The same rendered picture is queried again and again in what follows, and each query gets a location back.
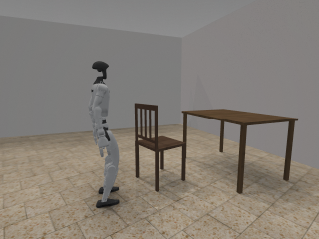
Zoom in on right robot hand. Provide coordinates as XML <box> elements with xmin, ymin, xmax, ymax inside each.
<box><xmin>98</xmin><ymin>136</ymin><xmax>111</xmax><ymax>157</ymax></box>

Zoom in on robot right foot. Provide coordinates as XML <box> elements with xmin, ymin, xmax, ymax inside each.
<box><xmin>96</xmin><ymin>198</ymin><xmax>120</xmax><ymax>208</ymax></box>

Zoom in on robot right forearm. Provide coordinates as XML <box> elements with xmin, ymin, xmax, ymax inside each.
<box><xmin>93</xmin><ymin>107</ymin><xmax>105</xmax><ymax>138</ymax></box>

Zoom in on robot left upper arm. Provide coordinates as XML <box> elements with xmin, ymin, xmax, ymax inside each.
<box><xmin>88</xmin><ymin>95</ymin><xmax>93</xmax><ymax>110</ymax></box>

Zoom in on robot left forearm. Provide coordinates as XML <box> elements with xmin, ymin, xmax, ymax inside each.
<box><xmin>89</xmin><ymin>109</ymin><xmax>95</xmax><ymax>128</ymax></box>

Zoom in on left robot hand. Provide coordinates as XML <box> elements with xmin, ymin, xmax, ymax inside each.
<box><xmin>93</xmin><ymin>129</ymin><xmax>99</xmax><ymax>145</ymax></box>

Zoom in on robot left thigh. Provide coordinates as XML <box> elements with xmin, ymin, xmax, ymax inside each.
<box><xmin>105</xmin><ymin>155</ymin><xmax>112</xmax><ymax>164</ymax></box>

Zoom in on table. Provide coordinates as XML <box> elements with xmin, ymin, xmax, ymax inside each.
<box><xmin>181</xmin><ymin>109</ymin><xmax>298</xmax><ymax>194</ymax></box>

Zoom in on chair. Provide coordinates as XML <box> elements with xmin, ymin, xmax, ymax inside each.
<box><xmin>135</xmin><ymin>103</ymin><xmax>186</xmax><ymax>192</ymax></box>

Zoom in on robot right upper arm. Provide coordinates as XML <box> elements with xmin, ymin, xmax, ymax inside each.
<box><xmin>92</xmin><ymin>83</ymin><xmax>108</xmax><ymax>112</ymax></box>

